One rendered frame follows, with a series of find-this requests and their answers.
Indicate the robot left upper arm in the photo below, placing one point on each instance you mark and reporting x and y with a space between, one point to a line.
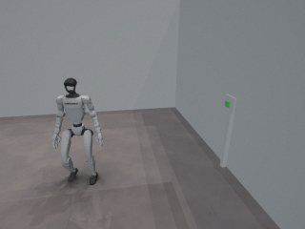
88 101

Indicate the robot right upper arm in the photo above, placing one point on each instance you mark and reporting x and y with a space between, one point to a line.
60 106

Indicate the right robot hand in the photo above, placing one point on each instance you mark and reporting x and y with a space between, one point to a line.
54 140

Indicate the robot head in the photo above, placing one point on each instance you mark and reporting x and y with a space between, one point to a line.
71 82

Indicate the left robot hand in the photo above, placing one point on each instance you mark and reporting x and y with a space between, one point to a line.
100 137

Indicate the button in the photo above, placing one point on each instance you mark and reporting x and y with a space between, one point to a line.
227 103

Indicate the left robot forearm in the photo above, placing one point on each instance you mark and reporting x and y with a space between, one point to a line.
96 123

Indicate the robot right foot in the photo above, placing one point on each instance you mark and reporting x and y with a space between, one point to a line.
72 175

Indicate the panel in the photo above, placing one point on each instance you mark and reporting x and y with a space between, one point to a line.
228 128

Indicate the right robot forearm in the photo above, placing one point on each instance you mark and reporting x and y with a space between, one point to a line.
58 125

